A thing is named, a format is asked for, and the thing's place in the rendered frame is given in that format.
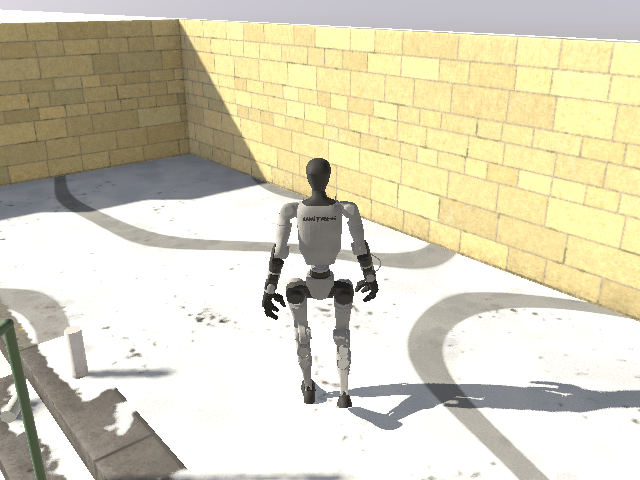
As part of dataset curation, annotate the right robot upper arm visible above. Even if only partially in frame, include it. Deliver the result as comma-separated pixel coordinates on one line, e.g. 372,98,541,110
340,201,367,256

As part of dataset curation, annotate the robot left thigh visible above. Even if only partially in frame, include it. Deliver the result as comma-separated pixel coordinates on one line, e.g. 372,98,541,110
286,278,312,344

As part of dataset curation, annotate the right robot forearm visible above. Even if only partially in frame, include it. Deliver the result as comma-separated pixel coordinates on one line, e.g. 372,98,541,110
357,240,376,282

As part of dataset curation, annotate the left robot forearm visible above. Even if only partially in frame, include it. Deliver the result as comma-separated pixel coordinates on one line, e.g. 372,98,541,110
264,244,284,294

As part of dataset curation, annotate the right robot shin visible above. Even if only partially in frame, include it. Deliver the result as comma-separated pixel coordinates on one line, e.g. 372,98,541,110
336,329,351,396

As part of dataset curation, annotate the robot right hand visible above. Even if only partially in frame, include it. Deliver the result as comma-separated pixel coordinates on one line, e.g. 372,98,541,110
355,279,379,302

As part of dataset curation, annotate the robot left hand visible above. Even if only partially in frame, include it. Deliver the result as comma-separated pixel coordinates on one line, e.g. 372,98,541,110
262,291,286,320

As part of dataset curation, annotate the left robot upper arm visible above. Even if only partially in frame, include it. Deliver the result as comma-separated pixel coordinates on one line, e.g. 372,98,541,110
274,202,298,259

